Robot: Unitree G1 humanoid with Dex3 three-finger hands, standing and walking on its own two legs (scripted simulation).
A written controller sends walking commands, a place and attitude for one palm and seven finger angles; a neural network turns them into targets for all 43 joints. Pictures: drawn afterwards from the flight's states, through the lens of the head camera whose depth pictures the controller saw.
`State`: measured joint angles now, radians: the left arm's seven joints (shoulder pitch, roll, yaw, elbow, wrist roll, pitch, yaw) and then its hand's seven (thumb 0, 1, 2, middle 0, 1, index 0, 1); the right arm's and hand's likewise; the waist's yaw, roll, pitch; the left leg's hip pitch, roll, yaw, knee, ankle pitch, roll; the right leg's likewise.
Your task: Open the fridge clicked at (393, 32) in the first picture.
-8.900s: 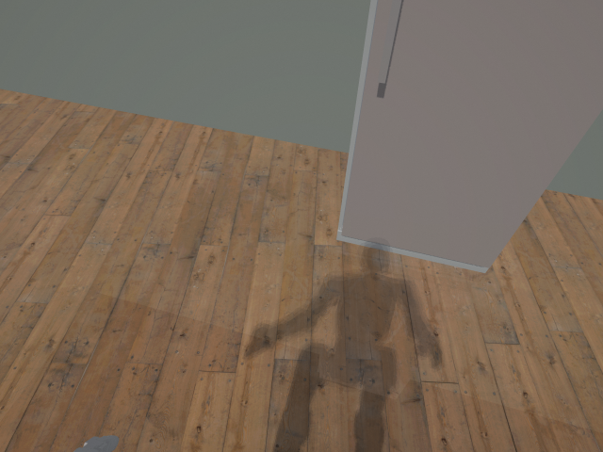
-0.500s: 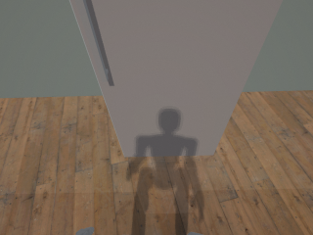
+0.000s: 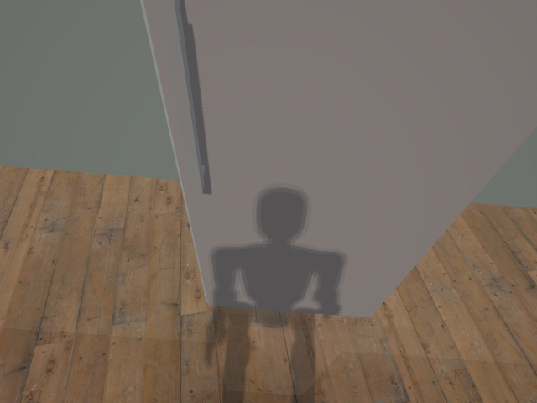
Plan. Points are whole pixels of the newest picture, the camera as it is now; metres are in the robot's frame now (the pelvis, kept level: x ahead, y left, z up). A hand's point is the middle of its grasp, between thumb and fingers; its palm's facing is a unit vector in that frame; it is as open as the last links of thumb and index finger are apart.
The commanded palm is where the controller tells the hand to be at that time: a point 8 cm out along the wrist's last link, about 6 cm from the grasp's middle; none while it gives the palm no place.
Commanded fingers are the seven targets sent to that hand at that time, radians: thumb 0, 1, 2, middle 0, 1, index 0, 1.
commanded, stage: come to a stop and stand still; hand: left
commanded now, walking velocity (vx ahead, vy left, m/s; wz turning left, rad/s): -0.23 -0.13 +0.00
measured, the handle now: (189, 109) +0.47 +0.18 +0.18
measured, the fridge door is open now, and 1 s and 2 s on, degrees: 0 0 0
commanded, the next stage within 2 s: look again from close up in 1.30 s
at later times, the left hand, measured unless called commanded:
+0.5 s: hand out of the picture +0.02 +0.12 -0.15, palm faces +0.04 -0.96 -0.27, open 7.3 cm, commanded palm none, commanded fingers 0.00 0.90 0.90 -0.20 -0.30 -0.20 -0.30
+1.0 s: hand out of the picture -0.05 +0.15 -0.18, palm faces +0.04 -0.98 -0.18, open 7.4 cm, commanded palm none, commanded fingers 0.00 0.90 0.90 -0.20 -0.30 -0.20 -0.30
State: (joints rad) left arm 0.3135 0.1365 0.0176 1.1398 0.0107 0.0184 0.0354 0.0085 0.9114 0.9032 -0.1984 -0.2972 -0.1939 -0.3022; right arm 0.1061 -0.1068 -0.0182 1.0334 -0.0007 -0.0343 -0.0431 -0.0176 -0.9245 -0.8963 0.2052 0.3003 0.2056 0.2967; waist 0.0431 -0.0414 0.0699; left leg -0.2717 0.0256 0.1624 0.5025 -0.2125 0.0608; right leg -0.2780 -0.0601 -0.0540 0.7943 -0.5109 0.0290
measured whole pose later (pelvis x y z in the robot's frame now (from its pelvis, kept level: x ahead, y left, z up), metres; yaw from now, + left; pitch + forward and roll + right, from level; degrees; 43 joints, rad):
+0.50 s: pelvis -0.03 -0.07 +0.01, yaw +0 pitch -1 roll +3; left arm 0.24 0.15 0.03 1.02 0.03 0.01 0.03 0.01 0.92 0.90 -0.20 -0.30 -0.20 -0.30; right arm 0.26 -0.21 -0.07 1.04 -0.02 0.06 0.01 0.00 -0.91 -0.90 0.20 0.30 0.20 0.30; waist 0.01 0.02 0.02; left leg -0.38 0.01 0.03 0.89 -0.38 -0.04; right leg -0.25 -0.08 -0.04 0.47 -0.22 -0.01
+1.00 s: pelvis -0.04 -0.02 +0.00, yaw +0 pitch -1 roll +0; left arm 0.26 0.16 0.01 1.14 0.01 0.02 0.02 0.01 0.91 0.90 -0.20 -0.30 -0.19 -0.30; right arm 0.25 -0.16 -0.02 1.10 0.00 -0.01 -0.03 0.01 -0.94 -0.90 0.21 0.30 0.21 0.30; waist 0.02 -0.02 0.03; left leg -0.14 0.01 0.06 0.44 -0.28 0.00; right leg -0.23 -0.07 -0.02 0.45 -0.19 0.05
